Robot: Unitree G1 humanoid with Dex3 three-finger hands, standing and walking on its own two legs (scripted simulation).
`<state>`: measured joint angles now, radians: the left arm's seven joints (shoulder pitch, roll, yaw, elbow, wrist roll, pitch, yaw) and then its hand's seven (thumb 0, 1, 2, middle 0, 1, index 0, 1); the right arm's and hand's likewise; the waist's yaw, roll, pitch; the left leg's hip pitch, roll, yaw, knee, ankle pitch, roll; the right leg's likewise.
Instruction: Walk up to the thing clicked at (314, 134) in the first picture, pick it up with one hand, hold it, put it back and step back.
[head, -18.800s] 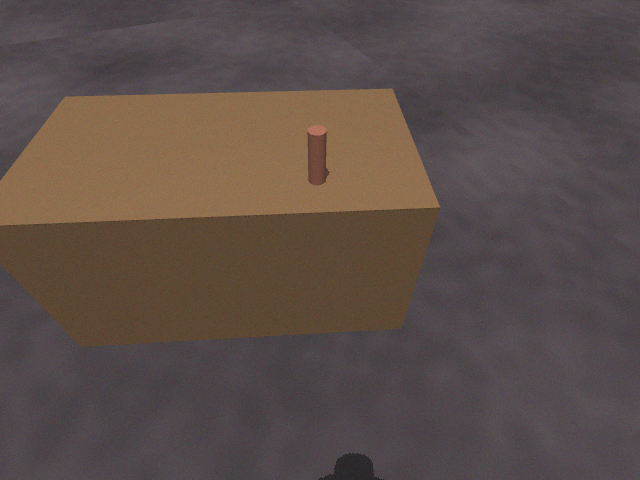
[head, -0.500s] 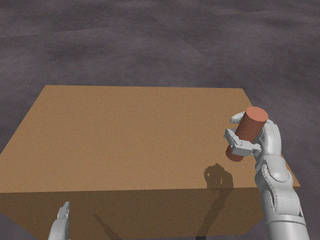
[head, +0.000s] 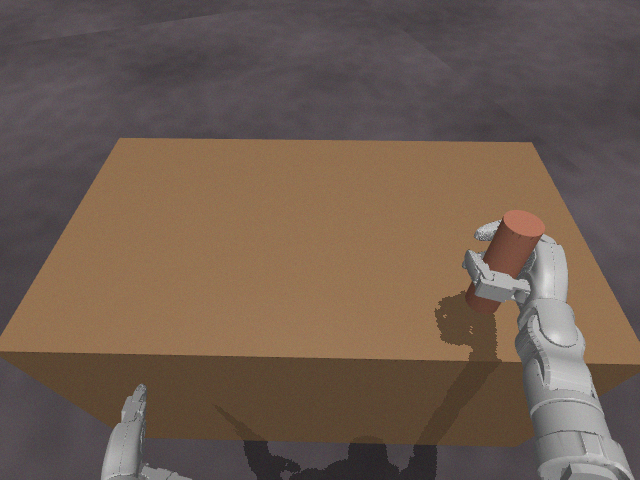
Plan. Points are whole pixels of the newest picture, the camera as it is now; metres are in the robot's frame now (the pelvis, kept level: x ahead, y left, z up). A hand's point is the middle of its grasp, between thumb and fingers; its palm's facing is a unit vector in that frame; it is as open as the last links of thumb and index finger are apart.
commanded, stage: crouch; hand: right
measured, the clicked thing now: (500, 266) +0.38 -0.19 +0.07
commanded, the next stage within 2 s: lower in 0.68 s
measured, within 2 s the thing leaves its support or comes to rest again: rests again in 1.88 s
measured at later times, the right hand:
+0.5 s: hand (484, 251) +0.44 -0.20 +0.03, palm faces +0.16 +0.99 +0.01, open 6.0 cm
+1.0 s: hand (476, 256) +0.46 -0.20 -0.01, palm faces +0.16 +0.99 +0.02, open 6.0 cm
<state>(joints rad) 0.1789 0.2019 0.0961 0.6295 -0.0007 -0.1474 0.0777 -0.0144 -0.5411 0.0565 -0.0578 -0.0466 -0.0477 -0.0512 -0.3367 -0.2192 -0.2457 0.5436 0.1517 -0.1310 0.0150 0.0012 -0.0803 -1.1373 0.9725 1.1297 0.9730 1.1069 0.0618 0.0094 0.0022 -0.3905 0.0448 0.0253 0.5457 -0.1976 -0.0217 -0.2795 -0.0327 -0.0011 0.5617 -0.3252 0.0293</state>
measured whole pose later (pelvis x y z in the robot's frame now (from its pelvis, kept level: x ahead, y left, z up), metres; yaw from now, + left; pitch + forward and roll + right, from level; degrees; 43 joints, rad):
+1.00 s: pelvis -0.02 -0.01 -0.06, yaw +1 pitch +17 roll +1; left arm 0.32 0.22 0.06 0.22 0.04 -0.10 0.01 -0.01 -0.54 0.05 -0.07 -0.05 -0.06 -0.06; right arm -0.71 -0.39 -0.42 1.08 0.07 -0.42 0.07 0.00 -0.08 -1.14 0.97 1.14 0.97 1.11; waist 0.17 0.03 -0.11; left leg -0.91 0.04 0.01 0.93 -0.32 -0.03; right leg -0.81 -0.04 0.00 1.00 -0.49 0.02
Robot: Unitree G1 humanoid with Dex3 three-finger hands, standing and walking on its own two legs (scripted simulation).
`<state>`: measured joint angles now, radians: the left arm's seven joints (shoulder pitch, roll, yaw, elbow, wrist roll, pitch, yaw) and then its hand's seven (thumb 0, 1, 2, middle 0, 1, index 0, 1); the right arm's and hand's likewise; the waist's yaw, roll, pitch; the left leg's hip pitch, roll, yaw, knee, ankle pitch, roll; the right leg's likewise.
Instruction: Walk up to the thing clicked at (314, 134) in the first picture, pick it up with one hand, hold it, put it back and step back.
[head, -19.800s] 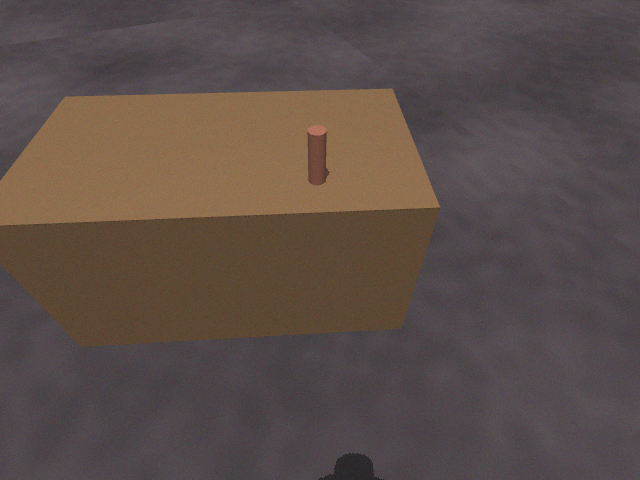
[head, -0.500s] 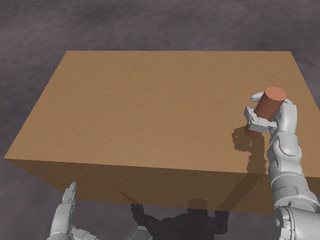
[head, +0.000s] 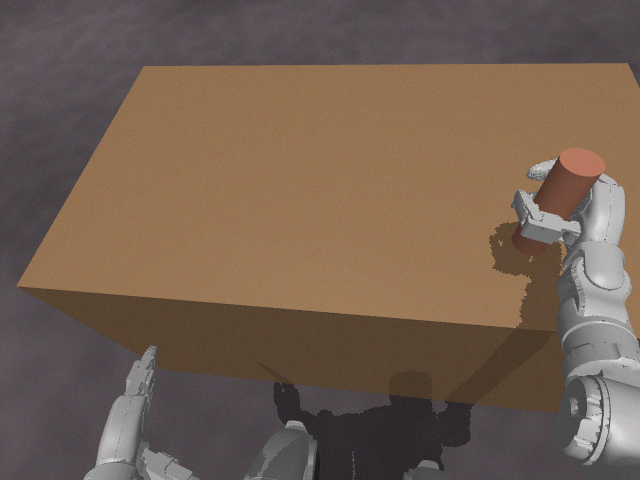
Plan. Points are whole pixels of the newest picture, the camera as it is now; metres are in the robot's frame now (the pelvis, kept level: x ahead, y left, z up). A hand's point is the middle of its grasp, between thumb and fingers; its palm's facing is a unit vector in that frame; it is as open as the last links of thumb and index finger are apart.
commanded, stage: lower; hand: right
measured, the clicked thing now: (551, 207) +0.47 -0.21 +0.04
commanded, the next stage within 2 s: loosen in 0.98 s
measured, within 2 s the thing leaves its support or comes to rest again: rests again in 0.88 s
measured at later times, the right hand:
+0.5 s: hand (528, 219) +0.48 -0.20 +0.00, palm faces +0.19 +0.98 +0.02, open 6.0 cm
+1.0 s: hand (517, 229) +0.49 -0.19 -0.03, palm faces +0.17 +0.99 +0.00, open 6.0 cm
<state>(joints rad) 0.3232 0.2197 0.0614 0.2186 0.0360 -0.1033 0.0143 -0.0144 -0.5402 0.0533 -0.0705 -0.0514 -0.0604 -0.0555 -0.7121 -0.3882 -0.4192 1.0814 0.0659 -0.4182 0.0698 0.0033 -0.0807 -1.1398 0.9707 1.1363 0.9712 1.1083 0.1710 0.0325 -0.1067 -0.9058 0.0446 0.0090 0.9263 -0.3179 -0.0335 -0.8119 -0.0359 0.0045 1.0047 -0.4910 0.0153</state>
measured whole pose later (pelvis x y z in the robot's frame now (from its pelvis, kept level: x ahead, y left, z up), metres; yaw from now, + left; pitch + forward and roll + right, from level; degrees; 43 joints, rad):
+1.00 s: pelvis -0.01 +0.00 -0.05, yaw +0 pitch +24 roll +2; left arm 0.40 0.25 0.05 -0.07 0.07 -0.06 -0.01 -0.01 -0.54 0.05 -0.07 -0.04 -0.05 -0.05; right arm -0.73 -0.45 -0.50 1.10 0.01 -0.50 0.08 0.00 -0.08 -1.14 0.97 1.14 0.97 1.11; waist 0.24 0.03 -0.14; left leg -1.18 0.03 0.03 1.16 -0.40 -0.03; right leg -1.09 -0.05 0.04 1.27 -0.59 0.02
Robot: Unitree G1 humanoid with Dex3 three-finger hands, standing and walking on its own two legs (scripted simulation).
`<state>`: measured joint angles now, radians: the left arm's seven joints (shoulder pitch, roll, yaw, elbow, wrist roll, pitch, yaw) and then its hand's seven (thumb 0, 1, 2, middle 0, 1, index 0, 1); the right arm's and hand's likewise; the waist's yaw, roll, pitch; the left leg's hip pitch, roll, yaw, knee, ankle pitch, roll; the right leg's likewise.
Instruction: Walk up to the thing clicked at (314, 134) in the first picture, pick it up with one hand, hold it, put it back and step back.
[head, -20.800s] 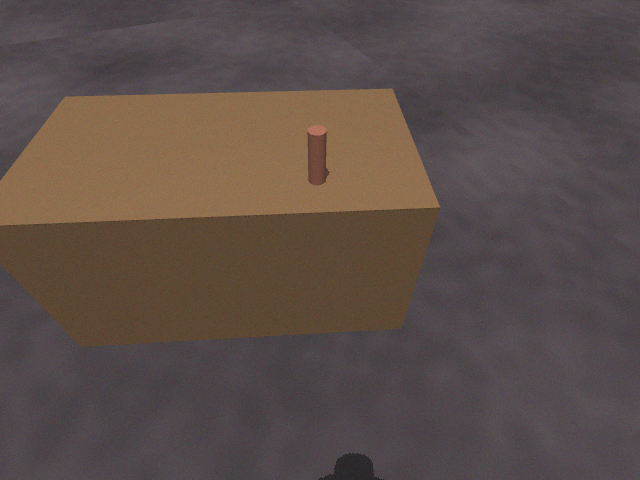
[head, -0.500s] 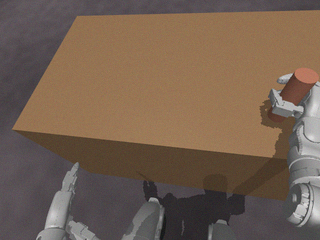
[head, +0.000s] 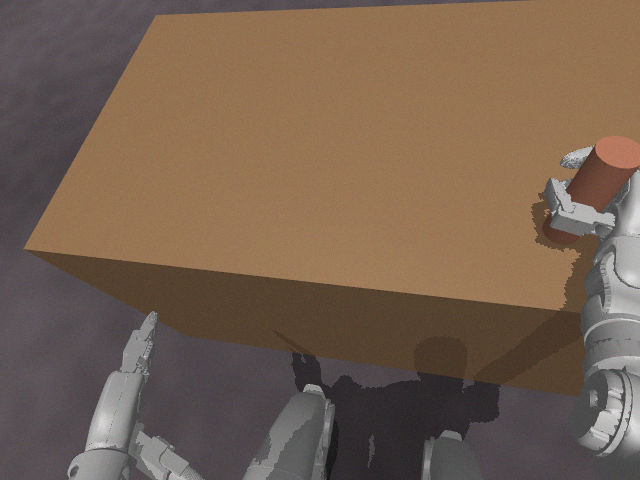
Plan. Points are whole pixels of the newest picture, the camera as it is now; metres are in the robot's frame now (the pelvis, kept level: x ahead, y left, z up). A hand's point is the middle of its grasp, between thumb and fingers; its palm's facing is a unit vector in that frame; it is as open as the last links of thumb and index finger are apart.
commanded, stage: loosen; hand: right
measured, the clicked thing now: (586, 196) +0.49 -0.21 +0.01
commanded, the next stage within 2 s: open in 0.20 s
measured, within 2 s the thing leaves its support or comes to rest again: neither
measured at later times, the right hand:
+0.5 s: hand (576, 195) +0.49 -0.20 +0.01, palm faces +0.18 +0.98 +0.01, open 7.8 cm
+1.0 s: hand (636, 173) +0.49 -0.24 +0.07, palm faces +0.25 +0.97 -0.01, open 13.5 cm
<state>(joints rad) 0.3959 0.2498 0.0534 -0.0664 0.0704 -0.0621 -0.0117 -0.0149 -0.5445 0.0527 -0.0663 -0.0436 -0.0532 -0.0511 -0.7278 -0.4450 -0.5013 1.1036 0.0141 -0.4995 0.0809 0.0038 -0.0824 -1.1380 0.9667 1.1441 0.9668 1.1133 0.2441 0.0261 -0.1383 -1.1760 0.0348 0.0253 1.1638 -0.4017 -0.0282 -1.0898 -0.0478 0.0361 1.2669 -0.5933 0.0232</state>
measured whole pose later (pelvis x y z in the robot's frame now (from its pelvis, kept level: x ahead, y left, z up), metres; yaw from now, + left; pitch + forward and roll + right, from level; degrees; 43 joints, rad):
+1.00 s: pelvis +0.00 +0.00 +0.01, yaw +0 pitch +21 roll +2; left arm 0.43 0.28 0.08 -0.07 0.05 -0.04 0.00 -0.01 -0.51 0.03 -0.07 -0.05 -0.06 -0.05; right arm -0.71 -0.51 -0.56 1.03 0.02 -0.43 0.10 -0.01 0.22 -0.32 0.43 0.38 0.43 0.39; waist 0.23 0.03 -0.14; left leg -1.09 0.03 0.03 1.11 -0.39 -0.03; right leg -1.01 -0.05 0.04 1.22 -0.58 0.03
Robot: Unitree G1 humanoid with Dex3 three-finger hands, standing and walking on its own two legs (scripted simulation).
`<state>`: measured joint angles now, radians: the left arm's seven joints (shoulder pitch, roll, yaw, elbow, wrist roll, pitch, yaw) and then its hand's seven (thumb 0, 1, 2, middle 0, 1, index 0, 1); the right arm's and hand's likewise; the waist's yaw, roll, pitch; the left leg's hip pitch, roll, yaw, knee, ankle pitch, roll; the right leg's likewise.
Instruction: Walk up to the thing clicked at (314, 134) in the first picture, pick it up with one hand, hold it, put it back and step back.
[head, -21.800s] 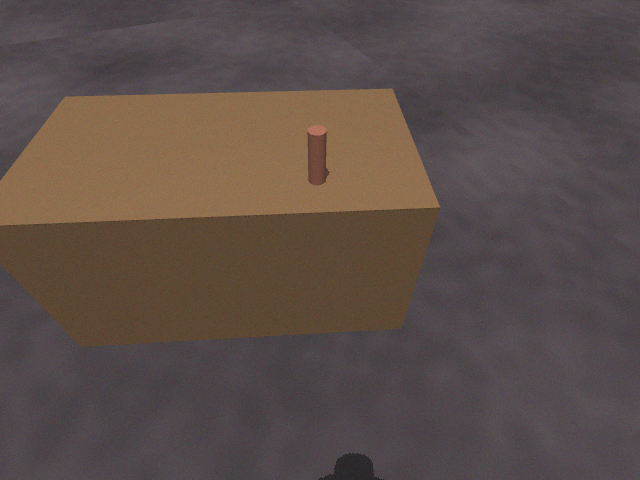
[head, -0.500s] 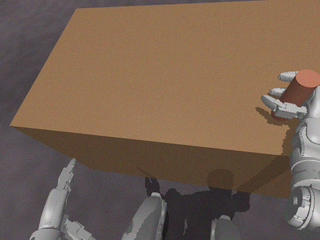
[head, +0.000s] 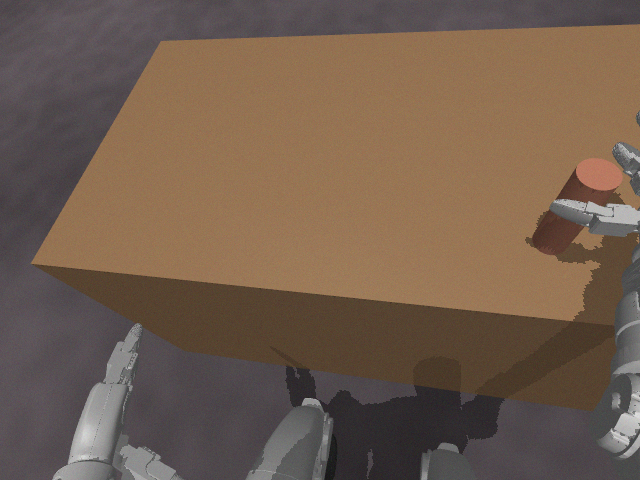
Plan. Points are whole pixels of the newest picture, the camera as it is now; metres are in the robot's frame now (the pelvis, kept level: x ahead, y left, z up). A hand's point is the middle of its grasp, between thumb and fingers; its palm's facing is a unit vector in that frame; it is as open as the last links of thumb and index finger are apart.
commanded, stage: withdraw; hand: right
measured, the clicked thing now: (570, 212) +0.49 -0.22 +0.00
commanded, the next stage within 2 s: rise in 0.06 s
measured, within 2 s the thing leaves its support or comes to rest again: neither
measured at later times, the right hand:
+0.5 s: hand out of the picture +0.47 -0.38 +0.14, palm faces +0.46 +0.84 -0.28, open 17.1 cm
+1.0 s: hand out of the picture +0.26 -0.28 +0.09, palm faces +0.33 +0.87 -0.37, open 17.2 cm
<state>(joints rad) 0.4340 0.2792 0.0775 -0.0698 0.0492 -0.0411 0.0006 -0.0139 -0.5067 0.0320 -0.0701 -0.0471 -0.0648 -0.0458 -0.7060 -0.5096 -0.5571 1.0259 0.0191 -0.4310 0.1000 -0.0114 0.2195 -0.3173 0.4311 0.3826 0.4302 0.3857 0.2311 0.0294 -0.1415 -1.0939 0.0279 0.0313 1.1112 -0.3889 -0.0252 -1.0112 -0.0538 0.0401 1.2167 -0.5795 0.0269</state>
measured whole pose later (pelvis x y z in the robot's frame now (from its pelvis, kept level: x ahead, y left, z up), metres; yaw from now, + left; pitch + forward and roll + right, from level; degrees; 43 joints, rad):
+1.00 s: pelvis +0.05 +0.00 +0.07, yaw -2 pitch +6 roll +1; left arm 0.38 0.27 0.11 0.27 -0.06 0.07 0.08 -0.01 -0.51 0.07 -0.07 -0.05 -0.06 -0.05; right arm 0.32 -0.34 -0.24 0.08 0.07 0.05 -0.05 -0.02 0.48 -0.05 0.07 0.05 0.07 0.06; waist -0.02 -0.04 -0.09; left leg -0.48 0.05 0.04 0.72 -0.34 -0.03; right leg -0.38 -0.03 0.02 0.74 -0.47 0.02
